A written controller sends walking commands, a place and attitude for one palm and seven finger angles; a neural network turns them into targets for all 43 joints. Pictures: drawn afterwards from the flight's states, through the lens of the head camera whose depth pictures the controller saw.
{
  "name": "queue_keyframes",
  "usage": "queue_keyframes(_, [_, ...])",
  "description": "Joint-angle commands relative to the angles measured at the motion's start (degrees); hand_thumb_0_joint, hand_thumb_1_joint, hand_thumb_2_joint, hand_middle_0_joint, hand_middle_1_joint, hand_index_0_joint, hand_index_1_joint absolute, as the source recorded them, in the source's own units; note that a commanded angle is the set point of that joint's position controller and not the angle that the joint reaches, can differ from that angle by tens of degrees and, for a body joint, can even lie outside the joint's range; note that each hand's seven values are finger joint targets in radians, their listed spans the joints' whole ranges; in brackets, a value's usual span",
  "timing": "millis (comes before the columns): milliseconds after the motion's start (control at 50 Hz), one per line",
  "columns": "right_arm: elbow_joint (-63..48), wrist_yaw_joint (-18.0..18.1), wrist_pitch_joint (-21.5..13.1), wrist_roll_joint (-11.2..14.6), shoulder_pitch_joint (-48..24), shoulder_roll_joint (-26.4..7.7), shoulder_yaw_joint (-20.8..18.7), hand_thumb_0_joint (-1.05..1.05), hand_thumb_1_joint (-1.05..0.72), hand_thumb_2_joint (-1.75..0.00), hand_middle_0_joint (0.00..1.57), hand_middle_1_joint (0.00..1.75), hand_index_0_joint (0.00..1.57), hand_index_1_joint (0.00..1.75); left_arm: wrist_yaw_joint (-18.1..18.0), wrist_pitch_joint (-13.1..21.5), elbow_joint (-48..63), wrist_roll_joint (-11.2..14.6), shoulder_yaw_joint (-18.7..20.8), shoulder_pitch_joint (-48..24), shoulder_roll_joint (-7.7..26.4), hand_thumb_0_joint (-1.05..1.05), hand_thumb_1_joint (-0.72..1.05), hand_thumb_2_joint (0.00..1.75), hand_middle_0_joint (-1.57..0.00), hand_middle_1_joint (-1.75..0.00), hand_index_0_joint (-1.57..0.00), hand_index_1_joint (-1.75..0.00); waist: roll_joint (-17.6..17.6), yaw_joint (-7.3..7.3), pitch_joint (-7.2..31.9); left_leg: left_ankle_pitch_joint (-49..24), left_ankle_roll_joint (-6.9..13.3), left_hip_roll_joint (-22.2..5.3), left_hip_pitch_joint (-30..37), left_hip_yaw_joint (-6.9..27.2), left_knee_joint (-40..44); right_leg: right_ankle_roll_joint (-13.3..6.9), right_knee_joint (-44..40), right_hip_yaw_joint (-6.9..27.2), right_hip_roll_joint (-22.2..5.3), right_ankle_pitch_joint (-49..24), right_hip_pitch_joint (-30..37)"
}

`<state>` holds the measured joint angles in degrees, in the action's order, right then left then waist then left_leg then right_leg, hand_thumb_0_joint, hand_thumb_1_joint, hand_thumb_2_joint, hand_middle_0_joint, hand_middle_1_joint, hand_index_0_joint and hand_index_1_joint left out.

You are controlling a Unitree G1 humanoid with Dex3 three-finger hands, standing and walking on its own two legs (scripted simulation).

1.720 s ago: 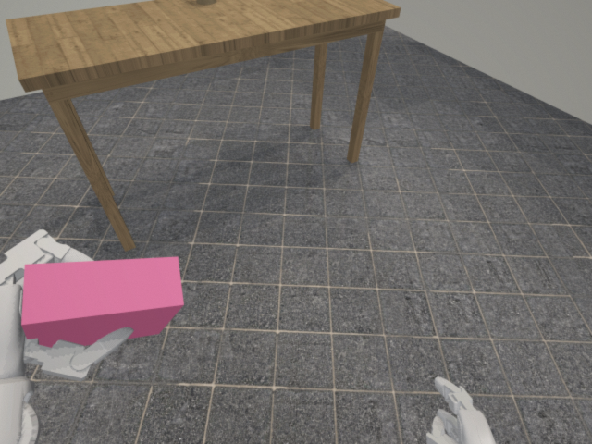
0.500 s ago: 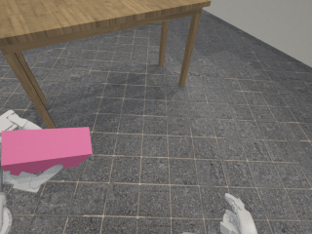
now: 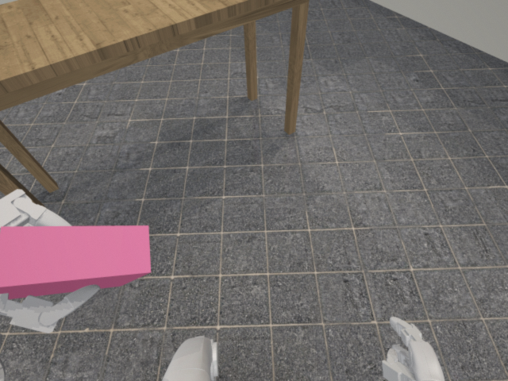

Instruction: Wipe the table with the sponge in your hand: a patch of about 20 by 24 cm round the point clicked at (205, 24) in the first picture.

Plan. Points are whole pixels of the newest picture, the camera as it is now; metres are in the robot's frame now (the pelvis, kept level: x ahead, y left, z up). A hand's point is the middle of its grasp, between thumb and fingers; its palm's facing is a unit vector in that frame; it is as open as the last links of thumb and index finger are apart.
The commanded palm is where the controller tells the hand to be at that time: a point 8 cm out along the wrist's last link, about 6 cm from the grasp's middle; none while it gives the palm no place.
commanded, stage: walk to a spot facing it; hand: left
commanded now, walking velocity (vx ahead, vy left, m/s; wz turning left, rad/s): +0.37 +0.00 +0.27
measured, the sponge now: (95, 261) +0.23 +0.18 +0.15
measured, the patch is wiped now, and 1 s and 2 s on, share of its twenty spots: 0.00 0.00 0.00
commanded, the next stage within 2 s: none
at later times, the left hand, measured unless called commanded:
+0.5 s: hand (76, 134) +0.39 +0.24 +0.20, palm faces +0.43 -0.78 -0.46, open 9.5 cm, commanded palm +0.32 +0.28 +0.18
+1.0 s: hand (105, 89) +0.49 +0.23 +0.19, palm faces +0.56 -0.69 -0.47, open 9.5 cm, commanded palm +0.42 +0.28 +0.18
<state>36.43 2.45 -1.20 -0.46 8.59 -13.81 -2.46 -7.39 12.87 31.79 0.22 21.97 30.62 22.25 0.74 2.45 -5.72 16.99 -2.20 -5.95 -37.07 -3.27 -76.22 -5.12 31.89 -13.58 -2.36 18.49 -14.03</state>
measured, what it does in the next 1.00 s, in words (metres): walks ahead: left foot, then right foot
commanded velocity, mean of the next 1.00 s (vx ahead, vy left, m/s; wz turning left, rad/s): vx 0.27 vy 0.00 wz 0.39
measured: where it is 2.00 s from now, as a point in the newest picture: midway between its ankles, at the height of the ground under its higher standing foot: (293, 326)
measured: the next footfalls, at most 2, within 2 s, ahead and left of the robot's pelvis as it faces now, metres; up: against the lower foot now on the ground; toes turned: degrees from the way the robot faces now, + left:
left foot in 0.28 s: +0.24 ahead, +0.13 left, +0.00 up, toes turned +13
right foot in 0.64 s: +0.32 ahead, -0.16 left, +0.00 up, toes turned -5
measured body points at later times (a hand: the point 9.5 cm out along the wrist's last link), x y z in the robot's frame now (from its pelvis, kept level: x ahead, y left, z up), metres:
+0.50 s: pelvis +0.18 +0.00 +0.00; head +0.21 +0.00 +0.45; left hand +0.36 +0.28 +0.22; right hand +0.36 -0.18 -0.09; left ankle +0.20 +0.12 -0.73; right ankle +0.20 -0.14 -0.68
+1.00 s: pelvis +0.33 -0.03 -0.02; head +0.38 -0.01 +0.43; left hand +0.46 +0.27 +0.22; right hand +0.57 -0.26 -0.08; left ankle +0.39 +0.09 -0.74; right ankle +0.28 -0.16 -0.72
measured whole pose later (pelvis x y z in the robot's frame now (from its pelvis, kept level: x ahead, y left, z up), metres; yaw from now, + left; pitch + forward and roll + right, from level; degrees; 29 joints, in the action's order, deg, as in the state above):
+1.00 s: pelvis +0.33 -0.03 -0.02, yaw +14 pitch +0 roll +1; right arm 29.5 3.5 -2.3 -0.3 9.5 -15.3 -4.4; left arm -11.0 13.5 41.6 1.5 25.1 30.5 24.5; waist -3.3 1.8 -6.6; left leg 7.3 0.9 -3.6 -23.0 -11.7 -33.3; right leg 2.2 47.0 -15.4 -11.8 25.7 -13.2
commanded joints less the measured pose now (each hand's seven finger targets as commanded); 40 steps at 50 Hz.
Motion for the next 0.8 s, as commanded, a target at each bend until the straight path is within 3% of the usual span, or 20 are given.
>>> queue_keyframes(0, [-9.5,0.0,-2.0,0.2,-1.6,-2.9,-0.8,0.00,-0.90,-0.90,0.20,0.30,0.20,0.30,-2.4,4.1,9.6,1.7,10.1,-2.3,10.3,0.00,0.10,1.30,-1.20,-1.60,-1.20,-1.60,-4.7,-1.67,9.3,-4.4,0.2,-3.0,-2.8,-1.2,16.5,-3.0,-14.1,10.8,-16.1,-25.4,10.2])
queue_keyframes(140, [-12.3,0.9,-3.2,0.5,-0.6,-2.3,-0.7,0.00,-0.90,-0.90,0.20,0.30,0.20,0.30,-3.8,2.8,9.4,1.2,7.0,-4.8,8.8,0.00,0.10,1.30,-1.20,-1.60,-1.20,-1.60,-8.9,-4.34,8.8,-2.6,2.3,1.8,6.9,-10.2,37.6,-2.8,-9.9,9.4,-15.8,-36.3,14.9])
queue_keyframes(200, [-12.0,1.8,-3.7,0.4,1.1,-2.5,-1.0,0.00,-0.90,-0.90,0.20,0.30,0.20,0.30,-4.3,2.9,12.1,1.1,5.3,-10.1,9.2,0.00,0.10,1.30,-1.20,-1.60,-1.20,-1.60,-6.6,-1.74,13.4,-9.0,3.5,6.6,24.1,-14.1,47.6,0.5,5.6,4.5,-13.0,-41.9,11.1])
queue_keyframes(220, [-12.3,2.2,-3.9,0.2,1.3,-3.0,-1.1,0.00,-0.90,-0.90,0.20,0.30,0.20,0.30,-4.4,3.5,13.6,0.9,5.1,-11.8,9.8,0.00,0.10,1.30,-1.20,-1.60,-1.20,-1.60,-2.1,-0.72,15.9,-11.6,5.1,4.9,34.4,-10.6,48.7,2.6,14.6,3.6,-11.6,-38.3,4.8])
queue_keyframes(240, [-12.4,2.3,-4.1,-0.1,0.9,-3.9,-1.1,0.00,-0.90,-0.90,0.20,0.30,0.20,0.30,-4.4,4.0,14.5,0.9,5.7,-12.6,10.1,0.00,0.10,1.30,-1.20,-1.60,-1.20,-1.60,7.2,-0.79,18.9,-15.6,9.7,-4.1,43.3,4.4,50.7,4.9,26.3,2.7,-6.8,-19.8,-3.8])
queue_keyframes(260, [-12.6,1.7,-4.8,0.1,0.5,-4.1,-0.7,0.00,-0.90,-0.90,0.20,0.30,0.20,0.30,-4.1,4.5,15.0,1.3,4.6,-13.3,9.4,0.00,0.10,1.30,-1.20,-1.60,-1.20,-1.60,17.6,-1.84,18.4,-25.7,17.1,-18.1,49.2,26.7,52.8,5.6,39.5,7.3,-0.9,13.4,-17.7])
queue_keyframes(280, [-12.6,0.7,-5.2,0.2,0.4,-3.7,0.2,0.00,-0.90,-0.90,0.20,0.30,0.20,0.30,-4.1,4.4,14.0,0.6,5.4,-15.8,12.3,0.00,0.10,1.30,-1.20,-1.60,-1.20,-1.60,10.8,-1.48,14.2,-21.9,19.4,-20.9,42.6,33.5,56.3,5.0,45.9,13.1,0.3,17.3,-21.0])
queue_keyframes(320, [-11.0,0.6,-5.1,0.3,-1.8,-3.8,-0.3,0.00,-0.90,-0.90,0.20,0.30,0.20,0.30,-2.7,3.3,12.8,0.9,7.3,-15.7,13.3,0.00,0.10,1.30,-1.20,-1.60,-1.20,-1.60,9.4,-1.84,9.8,-8.2,18.9,-20.1,32.9,28.8,59.4,6.0,45.7,15.6,-4.8,13.0,-23.7])
queue_keyframes(380, [-10.3,0.2,-6.0,0.8,-1.6,-3.2,-0.9,0.00,-0.90,-0.90,0.20,0.30,0.20,0.30,-2.6,4.2,18.4,1.6,9.4,-7.8,11.9,0.00,0.10,1.30,-1.20,-1.60,-1.20,-1.60,13.1,-3.79,10.0,-3.8,14.7,-14.3,26.5,13.9,59.1,6.6,36.7,12.7,-5.9,7.3,-20.6])
queue_keyframes(420, [-10.2,-0.3,-6.9,0.9,-0.6,-3.0,-0.8,0.00,-0.90,-0.90,0.20,0.30,0.20,0.30,-2.4,4.4,17.3,2.2,9.1,-2.5,9.1,0.00,0.10,1.30,-1.20,-1.60,-1.20,-1.60,13.4,-3.64,11.4,-4.6,13.0,-12.2,22.9,8.1,60.0,7.0,27.6,9.4,-5.3,3.6,-14.6])
queue_keyframes(500, [-9.4,0.2,-7.6,1.2,0.6,-3.4,-1.0,0.00,-0.90,-0.90,0.20,0.30,0.20,0.30,-1.9,4.0,9.4,2.4,6.3,-2.5,5.0,0.00,0.10,1.30,-1.20,-1.60,-1.20,-1.60,12.4,-2.42,10.2,-3.6,10.7,-10.5,20.4,2.6,58.6,8.5,12.8,3.3,-2.4,0.9,-6.1])
queue_keyframes(560, [-9.2,1.5,-7.0,1.5,0.6,-3.4,-1.1,0.00,-0.90,-0.90,0.20,0.30,0.20,0.30,-1.8,2.8,4.8,1.7,4.7,-7.0,4.4,0.00,0.10,1.30,-1.20,-1.60,-1.20,-1.60,7.8,-2.71,10.2,3.9,8.3,-7.7,19.6,0.2,50.1,8.8,1.1,-0.1,0.0,-1.8,2.0])
queue_keyframes(580, [-8.8,1.9,-6.6,1.6,0.7,-3.0,-0.9,0.00,-0.90,-0.90,0.20,0.30,0.20,0.30,-1.8,2.3,3.9,1.3,4.0,-9.0,5.0,0.00,0.10,1.30,-1.20,-1.60,-1.20,-1.60,3.6,-2.70,10.6,5.9,7.1,-5.5,17.4,-1.1,43.0,8.3,-3.2,1.9,-1.2,-1.2,6.3])
queue_keyframes(600, [-8.6,1.9,-6.1,1.8,1.7,-1.6,-0.7,0.00,-0.90,-0.90,0.20,0.30,0.20,0.30,-1.9,1.6,3.1,0.6,4.5,-10.1,6.5,0.00,0.10,1.30,-1.20,-1.60,-1.20,-1.60,-8.2,-2.91,11.9,8.7,5.4,-0.9,10.9,-4.4,27.7,4.9,-10.3,13.8,-9.7,3.2,11.5])
queue_keyframes(620, [-9.9,1.9,-6.0,1.5,-1.0,-0.7,-0.1,0.00,-0.90,-0.90,0.20,0.30,0.20,0.30,-2.4,0.6,2.9,0.3,6.7,-10.5,10.3,0.00,0.10,1.30,-1.20,-1.60,-1.20,-1.60,-25.8,-4.63,11.1,18.3,3.1,5.4,-4.8,-4.1,9.3,-1.7,-15.3,36.0,-23.3,-3.5,18.7])
queue_keyframes(640, [-9.4,2.0,-6.5,1.0,-3.5,-2.5,0.1,0.00,-0.90,-0.90,0.20,0.30,0.20,0.30,-2.7,0.6,4.5,0.7,7.5,-12.9,11.8,0.00,0.10,1.30,-1.20,-1.60,-1.20,-1.60,-18.9,-4.58,10.6,16.0,2.4,3.2,-7.4,3.4,0.4,-3.9,-16.7,38.1,-28.4,-7.6,17.4])
queue_keyframes(680, [-8.6,1.7,-6.3,0.8,-3.7,-3.0,-0.2,0.00,-0.90,-0.90,0.20,0.30,0.20,0.30,-2.1,1.5,6.0,0.5,6.1,-14.0,11.0,0.00,0.10,1.30,-1.20,-1.60,-1.20,-1.60,-12.6,-3.61,6.9,10.4,1.4,0.4,-6.7,4.7,-3.6,-4.1,-15.9,33.6,-26.1,-9.2,12.9])
queue_keyframes(700, [-7.8,1.5,-5.7,0.5,-4.0,-3.1,-0.1,0.00,-0.90,-0.90,0.20,0.30,0.20,0.30,-2.0,2.3,8.1,0.2,6.4,-12.4,11.0,0.00,0.10,1.30,-1.20,-1.60,-1.20,-1.60,-10.0,-3.49,5.3,8.7,0.6,-0.4,-6.7,4.3,-3.6,-3.2,-14.3,25.5,-24.1,-16.9,12.1])
queue_keyframes(740, [-7.9,1.2,-4.6,0.3,-4.2,-2.8,0.2,0.00,-0.90,-0.90,0.20,0.30,0.20,0.30,-2.2,3.4,10.6,-0.2,6.7,-10.7,10.6,0.00,0.10,1.30,-1.20,-1.60,-1.20,-1.60,-8.2,-3.02,5.6,7.1,0.2,-0.7,-4.4,2.1,1.7,-1.8,-12.5,14.3,-21.6,-26.6,12.2])
queue_keyframes(780, [-9.5,1.1,-4.2,0.3,-4.7,-2.3,0.0,0.00,-0.90,-0.90,0.20,0.30,0.20,0.30,-2.6,3.8,14.3,-0.2,7.1,-11.0,10.8,0.00,0.10,1.30,-1.20,-1.60,-1.20,-1.60,-8.5,-2.64,7.2,6.3,0.4,-1.6,1.4,-0.3,12.9,-0.8,-11.1,7.9,-20.7,-31.6,11.7])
